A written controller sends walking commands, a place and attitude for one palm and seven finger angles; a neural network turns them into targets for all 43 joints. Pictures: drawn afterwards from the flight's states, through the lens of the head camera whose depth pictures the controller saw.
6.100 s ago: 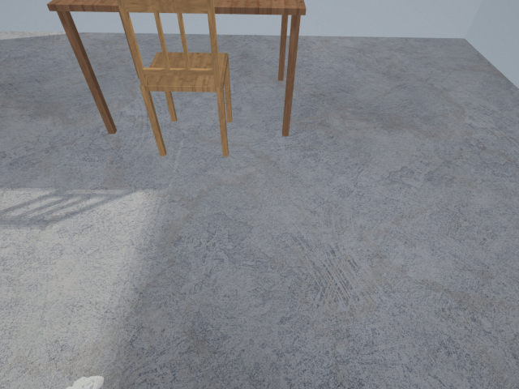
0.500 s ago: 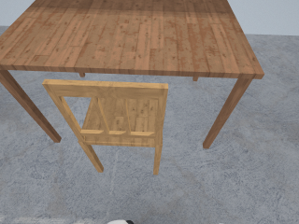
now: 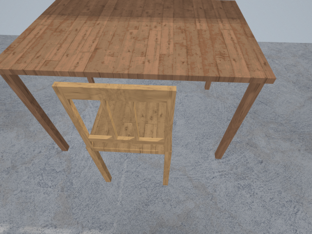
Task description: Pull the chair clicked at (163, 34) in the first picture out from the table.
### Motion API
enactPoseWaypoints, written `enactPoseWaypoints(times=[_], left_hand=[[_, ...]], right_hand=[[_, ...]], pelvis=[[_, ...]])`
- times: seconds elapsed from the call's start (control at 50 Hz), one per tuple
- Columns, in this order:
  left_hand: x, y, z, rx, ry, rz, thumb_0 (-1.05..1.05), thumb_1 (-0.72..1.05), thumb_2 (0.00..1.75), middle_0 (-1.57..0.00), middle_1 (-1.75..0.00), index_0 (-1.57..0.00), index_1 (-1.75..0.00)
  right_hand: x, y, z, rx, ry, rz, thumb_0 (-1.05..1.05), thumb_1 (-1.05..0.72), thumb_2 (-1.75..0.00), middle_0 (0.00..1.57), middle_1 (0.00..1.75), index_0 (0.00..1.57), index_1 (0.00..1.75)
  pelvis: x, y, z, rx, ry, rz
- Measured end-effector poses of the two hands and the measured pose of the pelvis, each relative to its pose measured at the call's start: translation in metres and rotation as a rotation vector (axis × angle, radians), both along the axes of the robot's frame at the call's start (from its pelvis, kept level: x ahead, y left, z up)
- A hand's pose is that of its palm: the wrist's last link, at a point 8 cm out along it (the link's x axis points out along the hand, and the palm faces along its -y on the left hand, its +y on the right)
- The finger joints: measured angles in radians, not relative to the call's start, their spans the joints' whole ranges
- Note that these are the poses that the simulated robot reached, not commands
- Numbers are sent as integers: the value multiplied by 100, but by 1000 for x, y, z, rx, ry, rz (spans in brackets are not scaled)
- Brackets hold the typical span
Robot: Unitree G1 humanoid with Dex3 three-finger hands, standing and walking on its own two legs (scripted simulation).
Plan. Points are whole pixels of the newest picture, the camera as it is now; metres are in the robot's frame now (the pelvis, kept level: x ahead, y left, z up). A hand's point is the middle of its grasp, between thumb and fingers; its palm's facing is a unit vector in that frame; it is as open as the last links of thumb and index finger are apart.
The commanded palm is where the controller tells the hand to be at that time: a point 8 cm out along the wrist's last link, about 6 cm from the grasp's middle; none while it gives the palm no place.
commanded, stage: come to a stop and stand still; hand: left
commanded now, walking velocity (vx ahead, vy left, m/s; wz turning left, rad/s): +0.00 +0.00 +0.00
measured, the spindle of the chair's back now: (110, 120) +0.51 +0.21 -0.10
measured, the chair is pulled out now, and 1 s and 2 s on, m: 0.00 0.00 0.00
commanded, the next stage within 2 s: look again from close up in 0.50 s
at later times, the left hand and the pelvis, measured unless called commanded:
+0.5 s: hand out of the picture -0.04 +0.22 -0.18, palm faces +0.00 -0.99 -0.17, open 7.4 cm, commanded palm none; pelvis -0.03 +0.05 +0.01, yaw -1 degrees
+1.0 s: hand out of the picture -0.04 +0.19 -0.17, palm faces +0.02 -0.99 -0.15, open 7.4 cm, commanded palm none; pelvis -0.03 +0.03 +0.01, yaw -1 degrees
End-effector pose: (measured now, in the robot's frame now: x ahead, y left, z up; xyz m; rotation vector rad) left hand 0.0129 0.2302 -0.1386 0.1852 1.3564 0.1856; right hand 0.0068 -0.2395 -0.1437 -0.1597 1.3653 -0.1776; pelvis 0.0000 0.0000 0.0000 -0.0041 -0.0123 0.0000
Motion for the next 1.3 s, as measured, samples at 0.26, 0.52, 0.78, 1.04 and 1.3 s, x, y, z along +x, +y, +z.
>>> enactPoseWaypoints(times=[0.26, 0.52, 0.78, 1.04, 1.3], left_hand=[[-16, 38, -6, -50, -45, -29, 0, 91, 90, -20, -30, -20, -30], [-57, 42, -7, -74, 54, -10, 0, 91, 90, -20, -30, -20, -30], [-66, 23, -7, -90, 75, 2, 0, 91, 90, -20, -30, -20, -30], [-58, 3, -4, -94, 46, 3, 0, 91, 90, -20, -30, -20, -30], [-60, -12, -3, -97, 43, 4, 0, 91, 90, -20, -30, -20, -30]], right_hand=[[12, 46, 17, -12, -132, 42, 1, -94, -90, 20, 30, 20, 30], [-22, 61, 16, -2, -47, 19, 1, -91, -90, 20, 30, 20, 30], [-44, 68, 9, 38, 14, -15, 1, -91, -90, 20, 30, 20, 30], [-47, 56, 6, 48, 18, -28, 1, -91, -90, 20, 30, 20, 30], [-49, 43, 7, 51, 21, -31, 1, -91, -90, 20, 30, 20, 30]], pelvis=[[-23, 39, 2, -4, -31, -13], [-25, 50, 6, 2, -24, -14], [-26, 44, 7, 4, -31, -15], [-28, 29, 7, 7, -28, -16], [-30, 15, 8, 6, -28, -18]])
